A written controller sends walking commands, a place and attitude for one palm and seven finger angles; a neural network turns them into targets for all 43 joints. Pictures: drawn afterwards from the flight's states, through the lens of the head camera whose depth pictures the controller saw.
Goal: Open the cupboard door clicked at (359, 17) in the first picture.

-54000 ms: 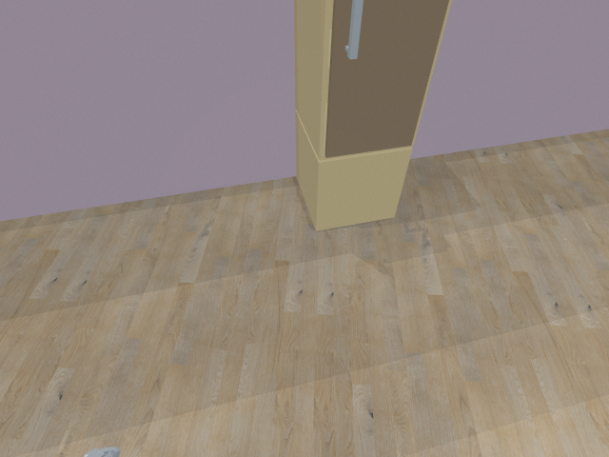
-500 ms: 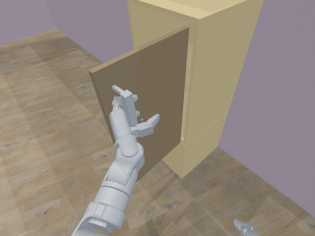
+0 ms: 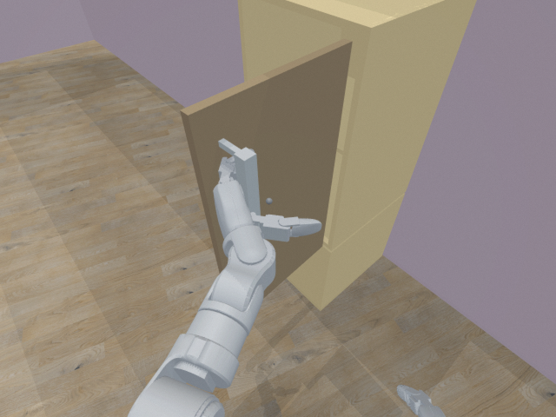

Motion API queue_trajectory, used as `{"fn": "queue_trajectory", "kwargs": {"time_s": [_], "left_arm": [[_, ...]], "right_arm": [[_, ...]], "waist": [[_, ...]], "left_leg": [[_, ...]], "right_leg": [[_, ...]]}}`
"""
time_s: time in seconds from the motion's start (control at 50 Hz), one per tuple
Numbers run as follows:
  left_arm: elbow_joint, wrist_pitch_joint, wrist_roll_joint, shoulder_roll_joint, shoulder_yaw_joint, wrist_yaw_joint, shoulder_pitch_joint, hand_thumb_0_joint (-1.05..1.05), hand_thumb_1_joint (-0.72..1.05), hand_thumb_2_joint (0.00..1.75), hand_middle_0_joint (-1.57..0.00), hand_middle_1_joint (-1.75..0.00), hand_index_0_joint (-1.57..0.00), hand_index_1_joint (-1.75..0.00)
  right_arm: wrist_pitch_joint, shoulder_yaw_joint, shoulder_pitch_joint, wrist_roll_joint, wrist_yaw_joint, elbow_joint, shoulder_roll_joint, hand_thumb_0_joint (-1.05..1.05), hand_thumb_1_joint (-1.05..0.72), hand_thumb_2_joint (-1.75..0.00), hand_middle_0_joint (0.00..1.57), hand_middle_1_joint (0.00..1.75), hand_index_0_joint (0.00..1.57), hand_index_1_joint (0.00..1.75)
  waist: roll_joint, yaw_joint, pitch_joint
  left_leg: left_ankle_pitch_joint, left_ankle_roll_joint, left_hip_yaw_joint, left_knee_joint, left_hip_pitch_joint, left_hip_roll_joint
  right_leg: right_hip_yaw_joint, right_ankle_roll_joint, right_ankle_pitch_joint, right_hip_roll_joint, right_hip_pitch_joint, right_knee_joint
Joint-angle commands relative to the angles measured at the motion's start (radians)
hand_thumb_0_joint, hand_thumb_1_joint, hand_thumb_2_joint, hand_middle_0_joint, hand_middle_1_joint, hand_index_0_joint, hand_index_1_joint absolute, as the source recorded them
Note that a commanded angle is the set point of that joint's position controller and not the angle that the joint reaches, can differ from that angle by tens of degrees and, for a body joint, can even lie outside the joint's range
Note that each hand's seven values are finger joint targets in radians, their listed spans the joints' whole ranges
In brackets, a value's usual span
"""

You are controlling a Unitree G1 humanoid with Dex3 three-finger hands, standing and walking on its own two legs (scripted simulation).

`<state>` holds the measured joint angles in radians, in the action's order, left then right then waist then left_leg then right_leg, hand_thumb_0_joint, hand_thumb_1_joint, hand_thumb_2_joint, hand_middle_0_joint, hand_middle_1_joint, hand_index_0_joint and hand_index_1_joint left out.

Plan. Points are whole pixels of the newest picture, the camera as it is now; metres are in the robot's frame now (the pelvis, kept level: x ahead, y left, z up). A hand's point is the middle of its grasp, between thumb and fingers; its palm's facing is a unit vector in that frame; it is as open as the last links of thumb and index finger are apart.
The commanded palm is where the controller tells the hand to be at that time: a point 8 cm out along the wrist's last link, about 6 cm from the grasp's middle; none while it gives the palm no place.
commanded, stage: slide the hand sideways off the handle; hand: left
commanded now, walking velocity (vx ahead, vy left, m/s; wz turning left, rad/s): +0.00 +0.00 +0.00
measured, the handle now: (239, 188) +0.42 +0.09 +0.12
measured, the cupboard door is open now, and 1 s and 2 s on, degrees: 94 95 95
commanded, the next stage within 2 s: draw the hand back to the body in 1.24 s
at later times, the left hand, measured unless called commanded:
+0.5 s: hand (264, 220) +0.36 +0.04 +0.12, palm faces -0.08 -1.00 +0.02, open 16.2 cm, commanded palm +0.33 +0.10 +0.11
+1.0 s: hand (224, 252) +0.30 +0.09 +0.11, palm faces -0.04 -1.00 +0.00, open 16.2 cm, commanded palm +0.27 +0.15 +0.11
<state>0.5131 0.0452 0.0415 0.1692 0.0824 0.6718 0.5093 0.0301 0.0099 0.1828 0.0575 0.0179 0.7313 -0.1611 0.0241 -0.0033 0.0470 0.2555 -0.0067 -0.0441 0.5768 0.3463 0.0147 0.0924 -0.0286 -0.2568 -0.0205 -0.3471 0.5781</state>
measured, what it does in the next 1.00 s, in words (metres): stands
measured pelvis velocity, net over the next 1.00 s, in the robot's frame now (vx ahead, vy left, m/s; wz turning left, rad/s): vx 0.03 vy -0.02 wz -0.01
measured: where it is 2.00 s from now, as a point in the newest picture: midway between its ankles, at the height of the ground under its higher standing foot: outside the picture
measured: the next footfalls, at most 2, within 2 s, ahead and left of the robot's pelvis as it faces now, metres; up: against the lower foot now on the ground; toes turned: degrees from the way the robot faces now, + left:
none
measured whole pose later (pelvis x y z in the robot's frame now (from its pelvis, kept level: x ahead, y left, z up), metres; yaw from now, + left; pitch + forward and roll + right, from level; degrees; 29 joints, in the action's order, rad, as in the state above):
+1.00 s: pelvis +0.03 -0.02 +0.01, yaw -1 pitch -2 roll +0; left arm -0.09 0.04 -0.16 -0.12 0.04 -0.04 -0.11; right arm -0.05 0.05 0.16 -0.02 0.03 0.57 -0.21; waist 0.04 -0.04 0.03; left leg 0.29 0.02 -0.05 0.51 0.19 0.04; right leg 0.09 -0.05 -0.29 0.01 -0.20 0.52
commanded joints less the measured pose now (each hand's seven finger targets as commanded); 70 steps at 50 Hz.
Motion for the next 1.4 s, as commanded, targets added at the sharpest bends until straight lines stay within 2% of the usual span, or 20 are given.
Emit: {"fn": "queue_trajectory", "kwargs": {"time_s": [0.0, 0.02, 0.04, 0.06, 0.1, 0.14, 0.18, 0.22, 0.28, 0.34, 0.38, 0.48, 0.52, 0.58, 0.76, 0.8, 0.98, 1.18, 1.28, 1.38], "left_arm": [[-0.16, -0.046, 0.049, 0.006, 0.019, 0.022, 0.49, 0.0, -0.5, 0.3, -0.15, -0.3, -0.15, -0.3], [-0.167, -0.046, 0.054, 0.001, 0.018, 0.029, 0.521, 0.0, -0.5, 0.3, -0.15, -0.3, -0.15, -0.3], [-0.169, -0.082, 0.112, -0.007, 0.231, -0.166, 0.458, 0.0, -0.5, 0.3, -0.15, -0.3, -0.15, -0.3], [-0.204, -0.124, 0.076, -0.061, 0.182, -0.266, 0.525, 0.0, -0.5, 0.3, -0.15, -0.3, -0.15, -0.3], [-0.249, -0.184, 0.027, -0.093, 0.202, -0.419, 0.581, 0.0, -0.5, 0.3, -0.15, -0.3, -0.15, -0.3], [-0.189, -0.206, -0.072, -0.088, 0.218, -0.572, 0.579, 0.0, -0.5, 0.3, -0.15, -0.3, -0.15, -0.3], [-0.151, -0.192, -0.177, -0.066, 0.172, -0.625, 0.598, 0.0, -0.5, 0.3, -0.15, -0.3, -0.15, -0.3], [-0.106, -0.174, -0.231, -0.084, 0.096, -0.609, 0.534, 0.0, -0.5, 0.3, -0.15, -0.3, -0.15, -0.3], [-0.11, -0.193, -0.221, -0.135, 0.015, -0.552, 0.426, 0.0, -0.5, 0.3, -0.15, -0.3, -0.15, -0.3], [-0.194, -0.236, -0.162, -0.155, 0.026, -0.526, 0.36, 0.0, -0.5, 0.3, -0.15, -0.3, -0.15, -0.3], [-0.236, -0.245, -0.148, -0.184, 0.006, -0.525, 0.284, 0.0, -0.5, 0.3, -0.15, -0.3, -0.15, -0.3], [-0.36, -0.213, -0.121, -0.242, -0.012, -0.537, 0.193, 0.0, -0.5, 0.3, -0.15, -0.3, -0.15, -0.3], [-0.432, -0.193, -0.128, -0.233, -0.005, -0.544, 0.165, 0.0, -0.5, 0.3, -0.15, -0.3, -0.15, -0.3], [-0.513, -0.172, -0.148, -0.282, -0.056, -0.559, 0.049, 0.0, -0.5, 0.3, -0.15, -0.3, -0.15, -0.3], [-0.693, -0.108, -0.186, -0.343, -0.119, -0.643, -0.256, 0.0, -0.5, 0.3, -0.15, -0.3, -0.15, -0.3], [-0.751, -0.097, -0.189, -0.331, -0.087, -0.664, -0.247, 0.0, -0.5, 0.3, -0.15, -0.3, -0.15, -0.3], [-0.881, -0.073, -0.209, -0.372, -0.124, -0.724, -0.436, 0.0, -0.5, 0.3, -0.15, -0.3, -0.15, -0.3], [-0.939, -0.099, -0.248, -0.422, -0.184, -0.8, -0.6, 0.0, -0.5, 0.3, -0.15, -0.3, -0.15, -0.3], [-0.942, -0.117, -0.261, -0.411, -0.151, -0.812, -0.507, 0.0, -0.5, 0.3, -0.15, -0.3, -0.15, -0.3], [-0.919, -0.119, -0.261, -0.469, -0.223, -0.801, -0.565, 0.0, -0.5, 0.3, -0.15, -0.3, -0.15, -0.3]], "right_arm": [[-0.038, -0.024, -0.099, -0.007, 0.012, -0.137, -0.093, 0.0, -0.9, -0.9, 0.2, 0.3, 0.2, 0.3], [-0.037, -0.023, -0.102, -0.006, 0.013, -0.135, -0.094, 0.0, -0.9, -0.9, 0.2, 0.3, 0.2, 0.3], [-0.025, -0.02, -0.039, -0.007, 0.02, -0.127, -0.122, 0.0, -0.9, -0.9, 0.2, 0.3, 0.2, 0.3], [-0.033, -0.023, -0.029, -0.019, 0.033, -0.157, -0.125, 0.0, -0.9, -0.9, 0.2, 0.3, 0.2, 0.3], [-0.05, -0.015, -0.028, -0.041, 0.054, -0.169, -0.12, 0.0, -0.9, -0.9, 0.2, 0.3, 0.2, 0.3], [-0.073, 0.002, -0.036, -0.068, 0.073, -0.177, -0.126, 0.0, -0.9, -0.9, 0.2, 0.3, 0.2, 0.3], [-0.104, 0.01, -0.055, -0.09, 0.081, -0.182, -0.128, 0.0, -0.9, -0.9, 0.2, 0.3, 0.2, 0.3], [-0.134, 0.013, -0.057, -0.096, 0.068, -0.177, -0.135, 0.0, -0.9, -0.9, 0.2, 0.3, 0.2, 0.3], [-0.161, 0.005, -0.047, -0.085, 0.032, -0.182, -0.142, 0.0, -0.9, -0.9, 0.2, 0.3, 0.2, 0.3], [-0.168, -0.002, -0.045, -0.077, 0.005, -0.202, -0.145, 0.0, -0.9, -0.9, 0.2, 0.3, 0.2, 0.3], [-0.167, -0.008, -0.047, -0.076, -0.004, -0.217, -0.15, 0.0, -0.9, -0.9, 0.2, 0.3, 0.2, 0.3], [-0.144, -0.003, -0.077, -0.078, 0.001, -0.247, -0.145, 0.0, -0.9, -0.9, 0.2, 0.3, 0.2, 0.3], [-0.141, -0.002, -0.088, -0.08, 0.005, -0.259, -0.138, 0.0, -0.9, -0.9, 0.2, 0.3, 0.2, 0.3], [-0.137, -0.002, -0.102, -0.079, 0.011, -0.268, -0.136, 0.0, -0.9, -0.9, 0.2, 0.3, 0.2, 0.3], [-0.122, 0.004, -0.127, -0.082, 0.02, -0.295, -0.126, 0.0, -0.9, -0.9, 0.2, 0.3, 0.2, 0.3], [-0.121, 0.008, -0.133, -0.084, 0.018, -0.305, -0.126, 0.0, -0.9, -0.9, 0.2, 0.3, 0.2, 0.3], [-0.134, 0.009, -0.128, -0.077, 0.024, -0.325, -0.133, 0.0, -0.9, -0.9, 0.2, 0.3, 0.2, 0.3], [-0.178, 0.007, -0.117, -0.08, 0.037, -0.333, -0.146, 0.0, -0.9, -0.9, 0.2, 0.3, 0.2, 0.3], [-0.22, 0.007, -0.115, -0.083, 0.049, -0.316, -0.15, 0.0, -0.9, -0.9, 0.2, 0.3, 0.2, 0.3], [-0.24, 0.007, -0.118, -0.084, 0.05, -0.307, -0.152, 0.0, -0.9, -0.9, 0.2, 0.3, 0.2, 0.3]], "waist": [[-0.115, 0.036, 0.178], [-0.093, 0.04, 0.188], [-0.166, 0.099, 0.174], [-0.122, 0.087, 0.217], [-0.048, 0.087, 0.25], [-0.051, 0.099, 0.21], [-0.031, 0.087, 0.201], [-0.063, 0.05, 0.18], [-0.128, 0.004, 0.185], [-0.1, 0.002, 0.194], [-0.102, -0.017, 0.214], [-0.086, -0.025, 0.181], [-0.056, -0.022, 0.181], [-0.09, -0.044, 0.205], [-0.074, -0.051, 0.158], [-0.053, -0.031, 0.125], [-0.053, -0.03, 0.137], [-0.041, -0.034, 0.13], [-0.052, -0.008, 0.082], [-0.046, -0.042, 0.109]], "left_leg": [[0.033, 0.003, 0.039, -0.082, -0.067, -0.009], [0.043, 0.005, 0.038, -0.08, -0.073, -0.01], [-0.017, -0.012, 0.047, -0.08, -0.121, -0.007], [-0.056, -0.017, 0.043, -0.075, -0.141, -0.009], [-0.06, -0.016, 0.049, -0.075, -0.202, -0.007], [-0.003, -0.016, 0.061, -0.091, -0.212, -0.009], [0.059, -0.004, 0.079, -0.114, -0.208, -0.007], [0.105, 0.007, 0.095, -0.136, -0.167, -0.006], [0.078, 0.008, 0.087, -0.14, -0.123, -0.005], [0.029, 0.002, 0.057, -0.124, -0.129, 0.0], [0.01, 0.003, 0.051, -0.127, -0.132, 0.005], [0.018, -0.008, 0.027, -0.138, -0.128, 0.005], [0.003, -0.01, 0.02, -0.138, -0.149, 0.003], [-0.054, -0.013, 0.012, -0.134, -0.165, 0.001], [-0.144, -0.016, -0.002, -0.124, -0.186, -0.016], [-0.142, -0.016, 0.004, -0.121, -0.189, -0.018], [-0.209, -0.018, 0.015, -0.08, -0.201, -0.023], [-0.196, -0.018, 0.025, -0.048, -0.165, -0.024], [-0.125, -0.018, 0.037, -0.031, -0.14, -0.026], [-0.11, -0.015, 0.038, -0.042, -0.117, -0.026]], "right_leg": [[-0.042, 0.001, -0.063, 0.009, -0.007, -0.116], [-0.042, 0.0, -0.066, 0.009, -0.018, -0.109], [-0.066, -0.009, 0.028, 0.012, -0.014, -0.092], [-0.061, -0.012, 0.071, 0.008, -0.003, -0.09], [-0.064, -0.013, 0.084, 0.006, -0.001, -0.085], [-0.054, -0.014, 0.053, 0.013, -0.01, -0.092], [-0.041, -0.011, 0.014, 0.019, -0.017, -0.091], [-0.026, -0.008, -0.015, 0.024, -0.015, -0.084], [-0.022, -0.003, -0.019, 0.026, 0.018, -0.085], [-0.034, -0.002, 0.002, 0.021, 0.028, -0.086], [-0.038, -0.004, 0.013, 0.024, 0.056, -0.085], [-0.055, -0.001, -0.002, 0.021, 0.093, -0.12], [-0.057, 0.001, 0.014, 0.023, 0.101, -0.132], [-0.064, 0.001, 0.064, 0.024, 0.158, -0.151], [-0.079, 0.011, 0.227, 0.019, 0.212, -0.166], [-0.076, 0.013, 0.226, 0.019, 0.189, -0.164], [-0.072, 0.02, 0.342, 0.019, 0.19, -0.122], [-0.077, 0.027, 0.342, 0.011, 0.177, -0.1], [-0.089, 0.03, 0.207, 0.006, 0.111, -0.12], [-0.093, 0.024, 0.157, 0.0, 0.142, -0.121]]}}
